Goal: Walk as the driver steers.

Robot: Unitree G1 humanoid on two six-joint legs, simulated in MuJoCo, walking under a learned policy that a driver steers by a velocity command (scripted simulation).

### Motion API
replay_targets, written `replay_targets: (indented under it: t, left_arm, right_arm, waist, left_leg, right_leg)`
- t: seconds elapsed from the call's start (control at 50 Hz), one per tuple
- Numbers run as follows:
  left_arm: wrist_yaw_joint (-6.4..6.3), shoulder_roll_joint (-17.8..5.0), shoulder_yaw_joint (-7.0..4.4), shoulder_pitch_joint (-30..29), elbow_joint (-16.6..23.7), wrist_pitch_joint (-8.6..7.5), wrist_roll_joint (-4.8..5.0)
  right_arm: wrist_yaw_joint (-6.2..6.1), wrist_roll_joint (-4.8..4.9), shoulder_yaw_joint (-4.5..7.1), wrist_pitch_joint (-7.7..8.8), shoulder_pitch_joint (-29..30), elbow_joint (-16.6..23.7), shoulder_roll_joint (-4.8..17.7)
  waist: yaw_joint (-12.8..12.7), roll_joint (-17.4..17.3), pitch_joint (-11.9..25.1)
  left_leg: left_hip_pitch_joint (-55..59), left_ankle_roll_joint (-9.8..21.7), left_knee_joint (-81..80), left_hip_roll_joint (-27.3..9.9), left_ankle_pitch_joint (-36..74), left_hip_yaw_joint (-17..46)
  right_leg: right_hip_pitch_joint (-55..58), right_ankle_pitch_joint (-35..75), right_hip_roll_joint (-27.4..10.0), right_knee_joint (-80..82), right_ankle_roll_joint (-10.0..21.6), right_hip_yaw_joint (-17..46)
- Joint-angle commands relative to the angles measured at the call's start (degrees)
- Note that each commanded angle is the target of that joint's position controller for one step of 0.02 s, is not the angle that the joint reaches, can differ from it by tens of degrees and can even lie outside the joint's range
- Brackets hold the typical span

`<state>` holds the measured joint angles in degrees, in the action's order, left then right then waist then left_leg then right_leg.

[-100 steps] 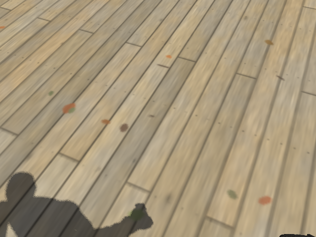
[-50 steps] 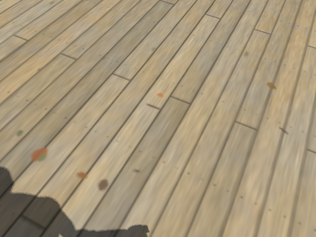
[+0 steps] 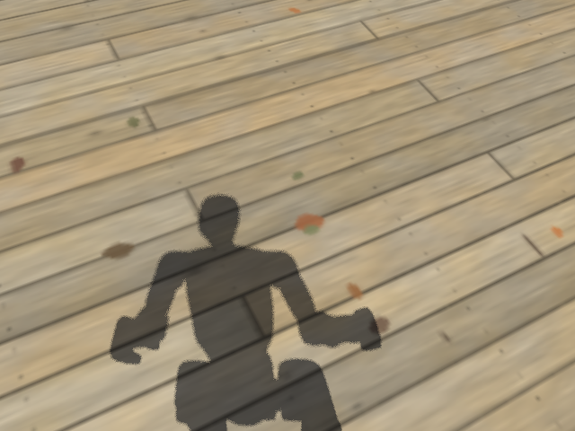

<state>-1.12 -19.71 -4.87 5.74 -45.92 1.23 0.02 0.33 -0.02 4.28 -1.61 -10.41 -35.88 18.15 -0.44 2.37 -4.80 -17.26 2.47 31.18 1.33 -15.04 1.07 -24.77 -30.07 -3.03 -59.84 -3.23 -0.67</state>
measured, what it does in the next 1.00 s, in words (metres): steps on the spot, turning left: right foot, then left foot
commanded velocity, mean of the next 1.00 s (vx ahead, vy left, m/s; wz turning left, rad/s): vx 0.00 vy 0.00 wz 0.49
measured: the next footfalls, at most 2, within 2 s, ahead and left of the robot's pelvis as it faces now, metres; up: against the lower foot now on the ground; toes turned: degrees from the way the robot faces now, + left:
right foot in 0.40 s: +0.10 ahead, -0.12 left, +0.00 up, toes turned +20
left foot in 0.82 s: -0.01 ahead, +0.13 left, +0.00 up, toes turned +28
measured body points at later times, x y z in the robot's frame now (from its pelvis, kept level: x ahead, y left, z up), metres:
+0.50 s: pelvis +0.02 -0.02 +0.00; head +0.06 -0.03 +0.45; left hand +0.08 +0.30 -0.08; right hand +0.27 -0.26 -0.09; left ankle -0.03 +0.09 -0.68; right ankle +0.06 -0.13 -0.74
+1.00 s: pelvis +0.00 +0.03 +0.01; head +0.01 +0.07 +0.45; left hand -0.04 +0.34 -0.12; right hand +0.28 -0.11 -0.07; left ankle -0.04 +0.11 -0.74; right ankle +0.05 -0.12 -0.68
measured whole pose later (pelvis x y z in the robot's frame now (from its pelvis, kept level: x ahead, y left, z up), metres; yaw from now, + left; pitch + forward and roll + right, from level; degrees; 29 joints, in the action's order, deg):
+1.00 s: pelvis +0.00 +0.03 +0.01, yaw +28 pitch +0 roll -1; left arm -0.8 -19.3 -4.0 11.0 -45.3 2.1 0.5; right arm -0.2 -1.4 1.4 -0.1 -7.7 -36.9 13.7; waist -1.5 3.1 -3.1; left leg -12.6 2.5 26.2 1.4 -13.6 -0.6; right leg -23.1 -24.8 -3.7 -54.2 -5.2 0.3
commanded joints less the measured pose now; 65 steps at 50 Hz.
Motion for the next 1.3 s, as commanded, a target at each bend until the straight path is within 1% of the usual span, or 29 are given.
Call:
replay_targets:
  t: [0.02, 0.06, 0.16, 0.26, 0.34, 0.38, 0.4, 0.42, 0.44, 0.46, 0.5, 0.52, 0.56, 0.62, 0.74, 0.78, 0.8, 0.82, 0.84, 0.86, 0.88, 0.92, 0.94, 0.98, 1.02, 1.08, 1.16, 1.22, 1.3]
  left_arm:
    - [-0.95, -6.42, -1.71, -1.99, 4.57, -0.65, -0.37]
    - [-0.70, -5.64, -1.68, -0.31, 4.44, -0.81, -0.18]
    - [-0.54, -3.93, -1.03, -2.01, 5.81, -1.01, -0.15]
    - [0.18, -4.08, -0.97, -2.38, 6.82, -1.87, 0.22]
    - [1.06, -4.31, -1.13, -0.47, 7.31, -2.91, 0.55]
    - [1.34, -4.43, -1.49, 3.20, 6.43, -3.35, 0.31]
    - [1.06, -7.14, -2.18, 4.67, 6.45, -3.28, -0.37]
    - [0.62, -11.79, -2.84, 2.20, 7.33, -2.61, -1.19]
    - [0.73, -10.05, -2.51, 3.14, 7.59, -2.65, -2.34]
    - [0.46, -7.31, -1.56, 1.03, 8.53, -2.77, -1.83]
    - [-0.21, -4.47, -0.70, -2.18, 9.28, -2.47, -0.57]
    - [-0.52, -4.28, -0.46, -2.02, 9.28, -2.32, -0.23]
    - [-1.03, -4.71, -0.48, -0.04, 8.97, -1.71, -0.64]
    - [-1.26, -6.37, -1.16, 2.86, 8.50, -0.93, -0.84]
    - [0.35, -9.30, -2.16, 1.96, 8.04, -0.45, 0.73]
    - [0.63, -9.10, -1.89, 0.68, 7.64, -0.59, 1.96]
    - [0.74, -7.42, -1.25, 2.08, 6.71, -0.83, 2.30]
    - [1.09, -4.10, -0.09, 5.34, 5.76, -1.25, 0.75]
    - [1.72, 0.44, 1.92, 5.72, 7.77, -1.63, -2.84]
    - [0.83, -4.00, 0.36, 1.48, 8.25, -1.27, -0.87]
    - [0.39, -6.18, -0.42, 0.58, 7.86, -0.76, 0.67]
    - [-0.01, -5.01, -0.42, 3.33, 5.02, 0.09, 0.38]
    - [-0.01, -4.45, -0.32, 5.00, 4.13, 0.43, 0.10]
    - [0.24, -3.28, 0.05, 7.07, 2.96, 0.52, 0.67]
    - [0.25, -2.84, 0.57, 5.11, 3.60, 0.55, 0.84]
    - [0.02, -4.61, 0.31, 3.42, 5.40, 0.78, 1.04]
    - [0.29, -4.20, 0.54, 1.43, 7.38, 0.59, 1.51]
    - [1.25, -3.05, 0.78, 1.47, 7.89, -0.49, 1.64]
    - [2.61, -2.12, 0.71, 7.64, 5.44, -1.23, 2.02]
  right_arm:
    - [-0.95, 0.70, 2.46, 1.71, 1.53, 3.83, 9.71]
    - [-1.54, 0.21, 2.05, 1.56, 1.75, 4.35, 9.10]
    - [-2.15, 0.38, 2.37, 1.11, 0.50, 4.31, 10.04]
    - [-1.73, 0.31, 2.64, 0.37, 1.22, 4.69, 10.81]
    - [-1.40, 0.93, 2.59, -0.28, 2.81, 5.19, 10.58]
    - [-1.72, 1.74, 2.32, -0.71, 4.58, 5.62, 9.81]
    - [-1.88, 1.56, 1.79, -0.70, 2.72, 5.58, 7.82]
    - [-1.75, 1.04, 1.23, -0.47, -1.80, 5.59, 5.29]
    - [-1.95, 0.79, 2.69, -0.02, -1.07, 5.58, 9.98]
    - [-1.93, 0.80, 3.85, -0.05, -1.96, 4.66, 12.82]
    - [-2.13, 1.09, 3.92, -1.11, -2.75, 2.67, 10.92]
    - [-1.98, 1.23, 3.54, -1.50, -2.59, 2.71, 9.43]
    - [-1.63, 1.79, 2.80, -1.50, -0.35, 3.93, 7.30]
    - [-1.22, 1.54, 1.96, -1.25, 3.00, 5.85, 5.86]
    - [-0.17, 1.01, 1.34, -1.46, 1.72, 6.34, 5.35]
    - [0.05, 0.88, 1.56, -1.55, -1.67, 5.02, 5.21]
    - [-0.10, 0.75, 1.90, -1.51, -3.64, 4.14, 6.05]
    - [-0.63, 0.77, 2.59, -1.45, -5.06, 4.13, 9.00]
    - [-1.54, -0.12, 2.82, -1.27, -3.91, 6.18, 13.51]
    - [-0.81, -1.82, 1.96, 0.01, -4.57, 5.92, 10.55]
    - [-0.31, -1.81, 1.49, 1.03, -2.53, 5.05, 9.22]
    - [-0.38, -1.00, -0.11, 2.02, 2.68, 3.75, 4.70]
    - [-0.51, -1.00, -0.78, 2.34, 4.30, 3.05, 3.36]
    - [-0.82, -1.67, -1.30, 2.71, 4.81, 1.54, 1.86]
    - [-1.09, -1.85, -0.96, 2.62, 5.29, 0.66, 2.76]
    - [-1.59, -1.20, 0.48, 1.67, 4.11, -0.82, 6.63]
    - [-1.80, 0.33, 1.76, 1.73, 0.11, -2.72, 8.59]
    - [-1.49, 0.81, 2.00, 3.06, 0.80, -3.22, 7.95]
    - [-0.06, 1.81, 2.52, 3.67, 5.03, -2.88, 8.76]
  waist:
    - [0.36, -9.00, 7.92]
    - [-0.39, -9.92, 9.31]
    - [0.95, -10.08, 8.56]
    - [1.67, -10.91, 7.94]
    - [0.95, -11.52, 9.35]
    - [-1.64, -10.80, 9.99]
    - [-0.99, -6.23, 11.46]
    - [3.26, 9.20, 10.40]
    - [1.03, 11.63, 9.03]
    - [1.89, 6.96, 7.87]
    - [2.36, 4.46, 5.76]
    - [1.77, 4.75, 5.10]
    - [0.25, 5.98, 5.00]
    - [-2.24, 7.02, 6.80]
    - [-1.79, 7.91, 8.26]
    - [0.73, 6.96, 8.46]
    - [1.67, 5.09, 8.76]
    - [1.09, -3.24, 11.13]
    - [-1.05, -20.44, 12.70]
    - [3.40, -14.66, 14.20]
    - [2.54, -11.53, 10.66]
    - [0.42, -10.40, 8.48]
    - [-0.54, -10.78, 7.89]
    - [-1.15, -10.92, 8.03]
    - [0.18, -10.47, 6.95]
    - [1.86, -10.14, 5.66]
    - [4.42, -9.10, 2.42]
    - [3.44, -7.71, 1.56]
    - [-1.04, -6.56, 3.83]
  left_leg:
    - [11.31, 10.46, -12.16, -14.24, 22.78, 17.81]
    - [10.39, 10.62, -12.62, -12.71, 22.93, 16.93]
    - [11.03, 10.87, -12.03, -11.53, 16.19, 19.84]
    - [7.54, 11.06, -10.51, -10.70, 13.19, 25.03]
    - [8.73, 9.98, -7.37, -9.64, 19.23, 29.47]
    - [6.35, 6.88, -4.36, -6.77, 17.38, 28.76]
    - [1.42, 3.69, 0.71, -3.75, 7.42, 25.48]
    - [-9.05, -0.32, 12.22, 5.69, -14.27, 13.89]
    - [-14.34, -3.34, 25.45, 6.11, -23.70, 9.47]
    - [-14.94, -4.73, 33.06, 2.93, -20.08, 9.54]
    - [-16.38, -6.67, 37.77, 1.72, -13.19, 8.11]
    - [-17.43, -7.50, 39.14, 1.39, -11.14, 7.37]
    - [-17.84, -8.47, 35.72, 0.49, -8.83, 4.05]
    - [-17.74, -9.30, 27.50, -2.01, -9.04, 2.16]
    - [-4.55, -6.80, 10.10, -2.20, -7.89, -2.63]
    - [2.28, -4.15, -2.12, -1.01, 0.48, -3.77]
    - [8.88, -2.31, -9.41, -0.43, 7.35, -3.26]
    - [18.55, -0.32, -11.20, -5.98, 21.65, 4.73]
    - [24.56, 7.57, -8.18, -21.19, 44.98, 22.06]
    - [15.97, 16.43, -9.56, -24.43, 38.59, 23.22]
    - [13.10, 15.17, -10.94, -20.46, 31.69, 18.65]
    - [10.93, 9.74, -11.88, -15.16, 23.52, 11.63]
    - [8.69, 9.20, -12.18, -14.02, 26.21, 9.06]
    - [7.67, 8.77, -12.57, -12.58, 25.73, 5.21]
    - [8.02, 8.74, -12.61, -12.58, 21.63, 4.31]
    - [10.01, 11.23, -12.26, -16.26, 18.89, 7.80]
    - [12.98, 12.64, -20.00, -20.89, -14.24, 15.47]
    - [14.86, 11.41, -21.88, -21.16, -15.08, 13.70]
    - [8.10, 8.14, -18.83, -16.96, -10.22, 2.96]
  right_leg:
    - [-10.52, 5.55, -0.23, -6.19, 0.16, 4.56]
    - [-7.97, 9.36, 1.28, -5.21, -0.52, 4.30]
    - [-6.88, 10.85, 2.83, 8.08, -1.97, 5.34]
    - [-1.38, 9.12, 4.55, 16.74, -1.54, 6.10]
    - [3.66, 9.63, 5.59, 25.42, -0.15, 6.10]
    - [11.61, 20.12, 4.85, 37.87, 1.37, 5.06]
    - [18.54, 25.71, -2.27, 40.42, 3.93, 10.21]
    - [22.94, 37.95, -13.87, 41.27, 10.98, 22.85]
    - [19.31, 40.57, -20.54, 42.61, 19.10, 30.25]
    - [17.77, 38.54, -19.57, 42.14, 19.34, 26.27]
    - [17.35, 32.76, -12.76, 41.30, 14.86, 16.46]
    - [17.80, 34.38, -11.87, 41.22, 14.79, 14.00]
    - [19.42, 36.25, -10.31, 41.84, 15.28, 9.61]
    - [24.80, 39.13, -12.44, 41.53, 16.68, 8.17]
    - [20.93, 42.43, -14.05, 39.62, 16.08, 4.19]
    - [19.17, 40.42, -13.38, 35.98, 13.86, 3.07]
    - [15.66, 36.38, -11.94, 32.81, 10.95, 1.41]
    - [8.68, 25.05, -8.20, 24.92, 5.79, -2.93]
    - [-4.48, -7.23, -1.58, 10.06, -0.19, -5.99]
    - [-4.80, -9.74, -0.68, 1.72, -1.15, 0.51]
    - [-5.00, -6.79, -1.34, -1.78, -1.04, 1.71]
    - [-3.64, 0.44, -2.46, 0.30, -1.27, 3.00]
    - [-0.72, 4.21, -2.24, 1.02, -1.97, 3.08]
    - [3.29, 7.70, -1.77, 5.05, -2.57, 2.90]
    - [4.77, 8.00, -1.55, 11.55, -2.47, 2.33]
    - [2.41, 4.00, -1.02, 13.06, -1.95, 1.15]
    - [-6.31, 1.07, -2.08, 10.58, 1.04, 0.55]
    - [-6.70, 1.09, -3.05, 13.82, 3.84, 0.72]
    - [8.93, 9.55, -0.12, 26.49, 6.69, -4.67]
